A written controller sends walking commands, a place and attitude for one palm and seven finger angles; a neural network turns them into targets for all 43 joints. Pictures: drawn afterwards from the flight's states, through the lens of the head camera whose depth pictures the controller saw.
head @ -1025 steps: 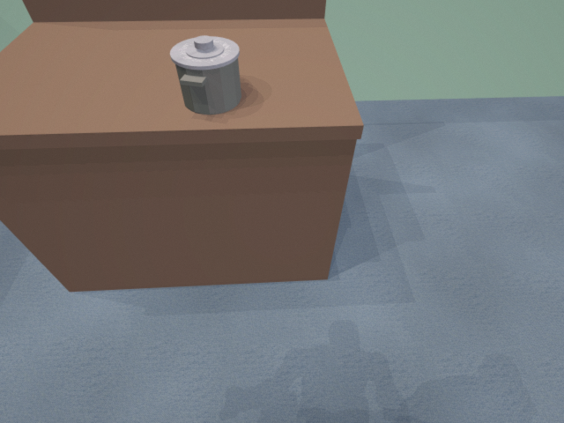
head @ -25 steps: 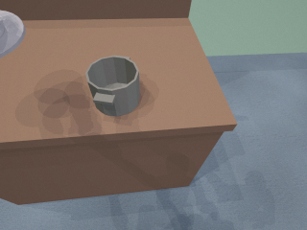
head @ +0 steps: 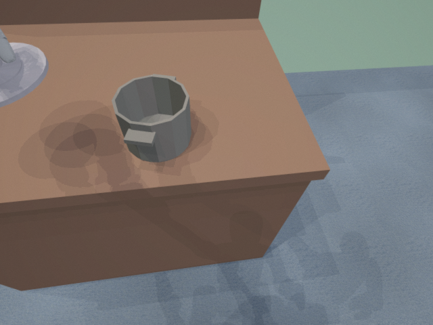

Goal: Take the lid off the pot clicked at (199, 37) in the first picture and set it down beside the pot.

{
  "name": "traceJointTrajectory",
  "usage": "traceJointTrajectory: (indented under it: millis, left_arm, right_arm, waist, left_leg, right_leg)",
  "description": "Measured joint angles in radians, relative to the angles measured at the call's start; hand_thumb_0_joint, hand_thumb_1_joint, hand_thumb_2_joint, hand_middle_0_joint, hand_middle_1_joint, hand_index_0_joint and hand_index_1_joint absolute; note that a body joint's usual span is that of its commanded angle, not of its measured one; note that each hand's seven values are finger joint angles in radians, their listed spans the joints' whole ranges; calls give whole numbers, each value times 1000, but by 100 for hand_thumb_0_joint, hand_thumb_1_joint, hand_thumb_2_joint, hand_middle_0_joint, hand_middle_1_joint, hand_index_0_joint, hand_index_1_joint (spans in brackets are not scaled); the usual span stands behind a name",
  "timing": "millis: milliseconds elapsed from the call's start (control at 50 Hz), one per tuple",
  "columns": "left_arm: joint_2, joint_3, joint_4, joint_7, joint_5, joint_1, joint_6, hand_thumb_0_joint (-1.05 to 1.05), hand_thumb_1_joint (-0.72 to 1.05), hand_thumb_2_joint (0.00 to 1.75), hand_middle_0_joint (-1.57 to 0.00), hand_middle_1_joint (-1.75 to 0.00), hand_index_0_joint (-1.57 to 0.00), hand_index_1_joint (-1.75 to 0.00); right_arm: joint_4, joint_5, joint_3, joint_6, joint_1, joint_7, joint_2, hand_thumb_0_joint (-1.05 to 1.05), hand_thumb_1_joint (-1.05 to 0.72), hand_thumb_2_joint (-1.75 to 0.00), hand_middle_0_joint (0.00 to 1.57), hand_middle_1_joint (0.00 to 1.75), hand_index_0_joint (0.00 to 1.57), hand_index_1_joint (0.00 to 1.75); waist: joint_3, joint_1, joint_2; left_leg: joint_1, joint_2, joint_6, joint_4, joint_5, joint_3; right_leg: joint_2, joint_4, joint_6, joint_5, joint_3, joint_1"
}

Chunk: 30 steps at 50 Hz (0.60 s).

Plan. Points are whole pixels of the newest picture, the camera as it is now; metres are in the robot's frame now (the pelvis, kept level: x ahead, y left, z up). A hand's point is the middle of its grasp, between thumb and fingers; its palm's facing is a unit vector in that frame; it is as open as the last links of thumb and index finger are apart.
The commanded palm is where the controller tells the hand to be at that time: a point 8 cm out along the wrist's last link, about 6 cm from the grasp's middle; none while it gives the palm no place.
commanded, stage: lower the lid onto the table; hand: left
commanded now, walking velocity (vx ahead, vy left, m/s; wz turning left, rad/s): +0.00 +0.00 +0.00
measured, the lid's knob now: out of the picture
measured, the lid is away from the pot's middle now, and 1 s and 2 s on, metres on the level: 0.23 0.24 0.23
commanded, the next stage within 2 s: none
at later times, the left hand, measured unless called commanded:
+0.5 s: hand out of the picture +0.47 +0.32 +0.21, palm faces -0.37 -0.27 -0.89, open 6.8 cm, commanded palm +0.50 +0.33 +0.28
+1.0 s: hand (3, 93) +0.47 +0.33 +0.17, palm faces -0.42 -0.28 -0.87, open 6.7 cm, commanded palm +0.51 +0.33 +0.24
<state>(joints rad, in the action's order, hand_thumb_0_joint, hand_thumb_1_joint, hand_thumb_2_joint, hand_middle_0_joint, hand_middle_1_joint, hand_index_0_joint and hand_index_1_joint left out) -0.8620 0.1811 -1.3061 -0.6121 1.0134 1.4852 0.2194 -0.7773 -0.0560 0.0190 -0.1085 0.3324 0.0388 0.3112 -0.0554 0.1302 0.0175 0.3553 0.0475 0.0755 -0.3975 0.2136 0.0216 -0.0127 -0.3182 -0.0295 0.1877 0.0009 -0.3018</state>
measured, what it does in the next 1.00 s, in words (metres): stands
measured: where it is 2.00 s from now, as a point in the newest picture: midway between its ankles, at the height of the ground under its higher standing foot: outside the picture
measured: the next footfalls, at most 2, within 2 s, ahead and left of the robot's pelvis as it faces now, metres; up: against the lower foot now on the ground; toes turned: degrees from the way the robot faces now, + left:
none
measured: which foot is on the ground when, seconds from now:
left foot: down 0.00-1.00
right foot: down 0.00-1.00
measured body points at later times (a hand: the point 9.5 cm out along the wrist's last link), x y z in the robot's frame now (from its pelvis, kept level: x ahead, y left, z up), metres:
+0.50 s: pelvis +0.00 +0.00 +0.00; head +0.06 +0.01 +0.44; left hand +0.48 +0.33 +0.26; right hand +0.01 -0.29 -0.12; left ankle -0.02 +0.07 -0.74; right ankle -0.03 -0.14 -0.74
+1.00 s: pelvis +0.00 +0.01 -0.01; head +0.07 +0.03 +0.43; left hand +0.49 +0.34 +0.22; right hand -0.02 -0.28 -0.12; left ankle -0.02 +0.07 -0.74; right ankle -0.03 -0.14 -0.74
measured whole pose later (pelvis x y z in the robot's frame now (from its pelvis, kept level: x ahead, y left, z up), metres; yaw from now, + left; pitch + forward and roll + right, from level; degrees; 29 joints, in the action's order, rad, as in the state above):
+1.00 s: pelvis +0.00 +0.01 -0.01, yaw -1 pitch +12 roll -3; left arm -0.88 0.17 -1.38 -0.56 1.00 1.42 0.10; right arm -0.77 -0.07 0.02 -0.11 0.36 0.06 0.31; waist -0.06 0.16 0.00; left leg 0.48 0.03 0.08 -0.53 0.27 0.02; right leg 0.00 -0.41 -0.03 0.22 0.00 -0.41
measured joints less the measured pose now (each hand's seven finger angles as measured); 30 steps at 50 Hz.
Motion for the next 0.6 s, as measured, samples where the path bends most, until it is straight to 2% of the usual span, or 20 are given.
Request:
traceJointTrajectory:
  millis: [180, 360, 600]
  left_arm:
    - [-10, -11, -7, 21, -5, -20, -24, 7, 26, 78, -55, -112, -75, -111]
    - [-5, -33, 13, 23, -10, -55, -43, 7, 26, 78, -55, -111, -75, -111]
    - [2, -16, -14, 27, -13, -68, -65, 7, 26, 78, -55, -111, -75, -111]
  right_arm:
    - [7, -2, -3, 1, 10, -2, 2, 1, -91, -90, 21, 30, 20, 30]
    - [21, -4, -6, -5, 2, -4, -1, 1, -91, -90, 21, 30, 20, 30]
    - [22, -9, 0, -7, -12, 6, -7, 1, -91, -90, 21, 30, 20, 30]
  waist:
    - [-11, 10, -2]
    - [-11, 7, 1]
    - [-4, 5, -5]
  left_leg:
    - [18, -6, -3, -21, 15, 3]
    - [27, -10, -4, -45, 28, 2]
    - [54, -12, -2, -74, 35, -3]
  right_leg:
    - [6, -17, 2, 11, -3, -18]
    - [10, -35, 3, 21, -2, -24]
    - [12, -55, 3, 25, 3, -45]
